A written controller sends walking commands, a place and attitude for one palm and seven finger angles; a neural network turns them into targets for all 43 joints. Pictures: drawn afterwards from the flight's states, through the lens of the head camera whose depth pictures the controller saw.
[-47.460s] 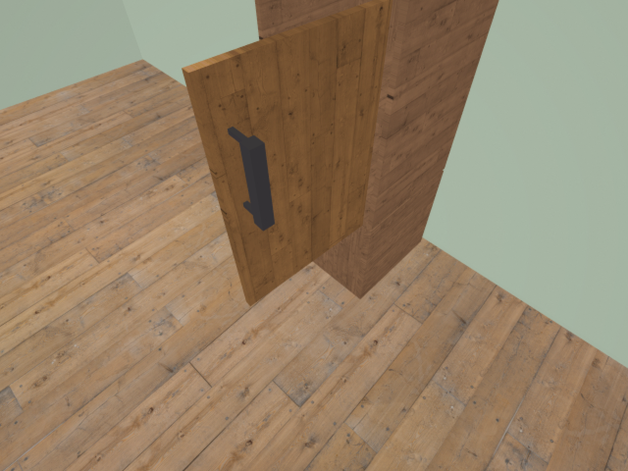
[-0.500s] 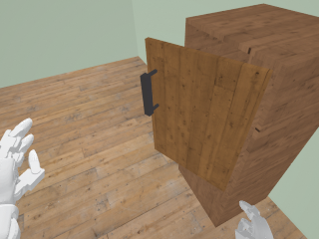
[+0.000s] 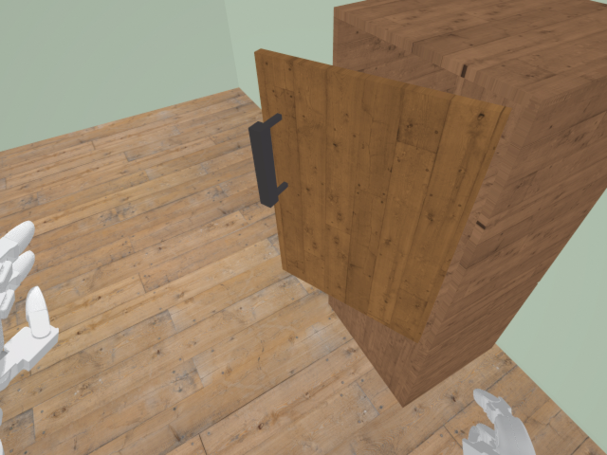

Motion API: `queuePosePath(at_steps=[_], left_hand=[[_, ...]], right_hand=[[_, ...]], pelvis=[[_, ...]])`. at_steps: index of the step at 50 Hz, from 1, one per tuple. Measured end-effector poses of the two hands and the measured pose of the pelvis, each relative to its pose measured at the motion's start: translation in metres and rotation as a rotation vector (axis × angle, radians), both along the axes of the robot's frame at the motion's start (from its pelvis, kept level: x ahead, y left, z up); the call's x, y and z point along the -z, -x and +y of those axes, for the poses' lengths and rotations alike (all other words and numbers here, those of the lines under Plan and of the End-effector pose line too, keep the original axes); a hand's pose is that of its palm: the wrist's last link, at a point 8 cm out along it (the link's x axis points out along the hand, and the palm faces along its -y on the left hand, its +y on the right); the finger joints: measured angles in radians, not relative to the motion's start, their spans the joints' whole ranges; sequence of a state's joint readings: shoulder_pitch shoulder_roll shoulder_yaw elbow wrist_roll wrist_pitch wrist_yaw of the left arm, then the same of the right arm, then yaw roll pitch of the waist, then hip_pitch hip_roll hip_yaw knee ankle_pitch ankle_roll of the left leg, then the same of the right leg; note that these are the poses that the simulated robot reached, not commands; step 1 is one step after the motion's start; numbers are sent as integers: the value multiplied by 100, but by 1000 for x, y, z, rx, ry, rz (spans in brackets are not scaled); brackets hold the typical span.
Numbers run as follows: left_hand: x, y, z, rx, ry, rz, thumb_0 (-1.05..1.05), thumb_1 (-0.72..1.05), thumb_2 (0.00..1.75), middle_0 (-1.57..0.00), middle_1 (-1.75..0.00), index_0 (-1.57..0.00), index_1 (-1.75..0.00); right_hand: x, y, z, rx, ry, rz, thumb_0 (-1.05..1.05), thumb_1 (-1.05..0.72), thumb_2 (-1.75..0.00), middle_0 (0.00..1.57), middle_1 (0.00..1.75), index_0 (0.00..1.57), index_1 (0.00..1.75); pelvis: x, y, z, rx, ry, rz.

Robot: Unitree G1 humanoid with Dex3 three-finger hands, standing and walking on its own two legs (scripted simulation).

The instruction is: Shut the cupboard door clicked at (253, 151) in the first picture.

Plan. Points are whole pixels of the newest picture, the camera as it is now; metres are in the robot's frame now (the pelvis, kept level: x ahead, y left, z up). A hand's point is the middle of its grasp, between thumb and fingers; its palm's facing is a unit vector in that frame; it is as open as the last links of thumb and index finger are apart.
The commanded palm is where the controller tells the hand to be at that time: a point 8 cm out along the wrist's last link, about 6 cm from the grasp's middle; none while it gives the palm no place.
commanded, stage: step back with the hand held close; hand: left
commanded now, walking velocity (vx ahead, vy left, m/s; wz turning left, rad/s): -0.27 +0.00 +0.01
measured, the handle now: (272, 161) +0.62 +0.11 +0.06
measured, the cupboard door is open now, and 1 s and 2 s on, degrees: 26 26 26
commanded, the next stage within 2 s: stop stepping back and stand still in 1.02 s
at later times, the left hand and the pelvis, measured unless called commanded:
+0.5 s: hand out of the picture +0.13 +0.29 +0.16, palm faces +0.48 -0.76 -0.44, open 7.4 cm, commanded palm +0.07 +0.31 +0.18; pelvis -0.07 +0.01 -0.02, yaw +0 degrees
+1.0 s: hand out of the picture +0.08 +0.29 +0.17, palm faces +0.47 -0.78 -0.43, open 7.4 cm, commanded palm +0.02 +0.31 +0.18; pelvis -0.13 +0.01 -0.01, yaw -2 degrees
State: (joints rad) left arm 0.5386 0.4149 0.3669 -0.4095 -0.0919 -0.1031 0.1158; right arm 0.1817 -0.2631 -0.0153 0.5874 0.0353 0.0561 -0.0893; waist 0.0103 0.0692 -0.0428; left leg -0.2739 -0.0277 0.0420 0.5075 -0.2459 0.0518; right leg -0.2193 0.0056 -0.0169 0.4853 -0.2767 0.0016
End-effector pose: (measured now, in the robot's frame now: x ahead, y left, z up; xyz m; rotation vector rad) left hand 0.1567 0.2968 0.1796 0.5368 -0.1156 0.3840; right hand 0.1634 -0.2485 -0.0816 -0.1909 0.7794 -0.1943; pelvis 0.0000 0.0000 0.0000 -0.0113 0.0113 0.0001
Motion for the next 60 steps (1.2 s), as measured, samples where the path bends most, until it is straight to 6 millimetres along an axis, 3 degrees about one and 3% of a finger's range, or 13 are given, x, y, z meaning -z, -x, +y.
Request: queuePosePath(at_steps=[7,19,29,36,46,49,53,57,60], left_hand=[[-2,12,10,31,-23,-42,1,89,90,-22,-30,-21,-31],[2,57,25,2,-54,-137,1,89,90,-22,-30,-21,-31],[2,80,21,0,-66,-232,1,89,90,-22,-30,-21,-31],[2,88,23,49,-68,-242,1,89,90,-22,-30,-21,-31],[-10,117,45,13,-113,-252,1,89,90,-22,-30,-21,-31],[-4,122,35,23,-77,-246,1,89,90,-21,-30,-21,-30],[3,127,8,115,-42,-228,1,90,90,-21,-30,-20,-30],[-8,152,-16,244,-69,-238,1,89,90,-22,-30,-21,-30],[-19,184,-16,257,-120,-250,1,89,90,-22,-30,-21,-31]], right_hand=[[-9,20,8,9,26,-14,2,-90,-90,20,30,20,30],[-4,62,23,-43,58,-26,1,-90,-90,21,30,20,30],[9,96,22,-64,61,0,2,-90,-90,21,30,21,30],[7,120,22,-46,82,44,2,-90,-90,21,30,20,30],[-2,124,39,-91,81,3,2,-90,-90,21,30,20,30],[-2,121,42,-131,66,-18,2,-90,-90,21,30,20,30],[-1,127,40,-143,44,-61,1,-90,-90,21,30,21,30],[-10,154,33,-93,21,-119,1,-90,-90,21,30,21,30],[-17,182,24,-52,31,-139,1,-90,-90,21,30,21,30]], pelvis=[[3,19,8,9,6,6],[13,56,15,0,27,-7],[21,80,11,-10,31,-20],[20,93,18,-17,36,-3],[13,110,20,-24,80,65],[13,125,15,13,58,107],[15,163,8,44,70,93],[18,189,1,36,83,35],[19,198,-2,10,73,2]])
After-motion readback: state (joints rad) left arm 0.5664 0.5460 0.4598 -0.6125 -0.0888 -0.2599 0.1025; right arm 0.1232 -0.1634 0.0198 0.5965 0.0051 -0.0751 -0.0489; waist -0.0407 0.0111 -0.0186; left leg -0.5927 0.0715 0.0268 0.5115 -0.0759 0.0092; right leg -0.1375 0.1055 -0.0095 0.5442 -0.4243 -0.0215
